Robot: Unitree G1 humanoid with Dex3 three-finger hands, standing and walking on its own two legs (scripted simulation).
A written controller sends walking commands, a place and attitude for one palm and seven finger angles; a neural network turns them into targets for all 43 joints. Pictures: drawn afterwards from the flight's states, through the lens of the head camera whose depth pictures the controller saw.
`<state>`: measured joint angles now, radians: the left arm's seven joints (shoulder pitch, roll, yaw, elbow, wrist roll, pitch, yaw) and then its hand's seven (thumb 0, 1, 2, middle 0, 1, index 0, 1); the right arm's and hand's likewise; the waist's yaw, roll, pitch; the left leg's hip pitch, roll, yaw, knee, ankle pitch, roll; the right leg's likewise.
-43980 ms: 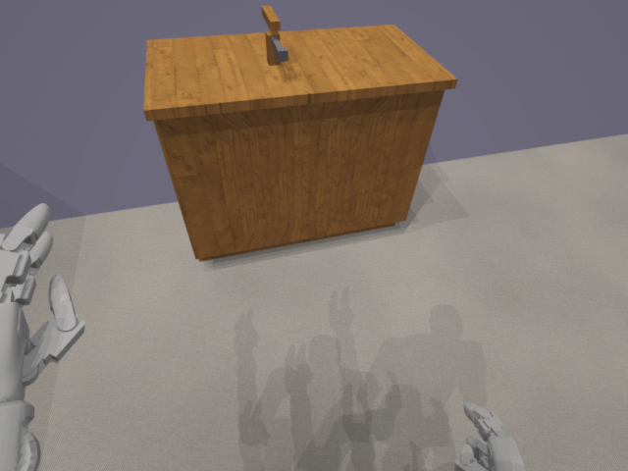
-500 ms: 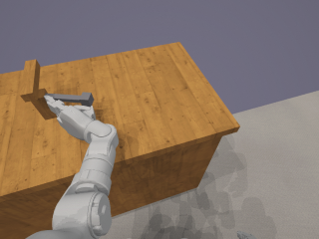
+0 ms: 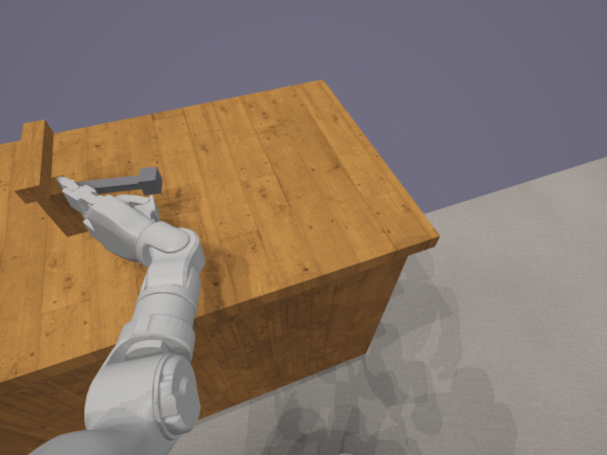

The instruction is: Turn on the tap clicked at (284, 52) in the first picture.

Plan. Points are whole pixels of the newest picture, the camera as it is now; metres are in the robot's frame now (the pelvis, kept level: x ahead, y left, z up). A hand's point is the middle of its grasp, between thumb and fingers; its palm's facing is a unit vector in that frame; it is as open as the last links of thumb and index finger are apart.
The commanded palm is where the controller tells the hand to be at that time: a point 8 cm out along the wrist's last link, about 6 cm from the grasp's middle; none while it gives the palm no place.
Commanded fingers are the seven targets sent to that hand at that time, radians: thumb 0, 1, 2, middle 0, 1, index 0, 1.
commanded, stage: lift the hand up off the lever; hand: left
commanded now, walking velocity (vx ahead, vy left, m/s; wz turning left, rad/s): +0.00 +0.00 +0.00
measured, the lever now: (150, 181) +0.49 +0.20 +0.08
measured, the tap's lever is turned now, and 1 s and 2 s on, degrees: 79 79 79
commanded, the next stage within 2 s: none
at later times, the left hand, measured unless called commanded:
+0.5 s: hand (145, 199) +0.44 +0.20 +0.09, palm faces +0.81 -0.57 -0.12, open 7.8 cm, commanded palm +0.39 +0.21 +0.11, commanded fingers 0.00 0.90 0.90 -0.15 -0.15 -0.15 -0.15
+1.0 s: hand (148, 191) +0.43 +0.18 +0.12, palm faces +0.80 -0.59 -0.13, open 7.8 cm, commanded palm +0.38 +0.20 +0.13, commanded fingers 0.00 0.90 0.90 -0.15 -0.15 -0.15 -0.15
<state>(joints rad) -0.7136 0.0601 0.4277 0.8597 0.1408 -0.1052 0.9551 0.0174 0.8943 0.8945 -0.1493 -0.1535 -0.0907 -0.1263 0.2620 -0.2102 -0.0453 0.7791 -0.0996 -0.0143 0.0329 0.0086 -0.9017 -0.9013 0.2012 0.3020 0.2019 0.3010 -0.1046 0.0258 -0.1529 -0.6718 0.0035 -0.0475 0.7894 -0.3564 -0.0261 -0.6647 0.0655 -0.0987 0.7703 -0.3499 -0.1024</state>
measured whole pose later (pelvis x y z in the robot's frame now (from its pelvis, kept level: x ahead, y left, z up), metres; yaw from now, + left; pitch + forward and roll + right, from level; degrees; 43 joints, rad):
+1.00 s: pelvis +0.02 +0.01 +0.02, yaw +1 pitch +8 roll +0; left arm -0.61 -0.06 0.25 0.60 0.08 0.13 0.93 0.02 0.90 0.89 -0.15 -0.15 -0.15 -0.15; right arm 0.17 -0.19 -0.04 0.78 -0.08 0.01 0.04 0.01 -0.90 -0.90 0.20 0.30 0.20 0.30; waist -0.02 0.03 -0.12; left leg -0.48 -0.02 -0.06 0.67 -0.33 -0.02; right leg -0.47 0.05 -0.10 0.66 -0.34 -0.09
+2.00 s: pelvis +0.01 +0.00 +0.03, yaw +1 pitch +4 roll +1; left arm -0.57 -0.05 0.21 0.44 0.04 0.26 0.89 0.02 0.90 0.89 -0.15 -0.15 -0.15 -0.15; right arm 0.11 -0.20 -0.03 0.78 -0.05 0.00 0.01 0.01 -0.90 -0.90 0.20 0.30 0.20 0.30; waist 0.01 0.03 -0.10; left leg -0.35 -0.01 -0.06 0.57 -0.29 -0.02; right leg -0.35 0.05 -0.10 0.57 -0.30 -0.09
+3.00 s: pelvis +0.01 +0.03 +0.04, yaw -2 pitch -6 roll +0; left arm 0.19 0.30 0.14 -0.17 -0.09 -0.10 0.09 0.02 0.89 0.89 -0.19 -0.25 -0.19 -0.25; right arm 0.14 -0.21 0.03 0.63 0.01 -0.04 -0.03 0.01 -0.90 -0.90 0.20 0.30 0.20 0.30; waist 0.05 0.07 0.05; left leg -0.05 -0.01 0.00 0.36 -0.21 0.02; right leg -0.05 0.05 -0.03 0.33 -0.19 -0.06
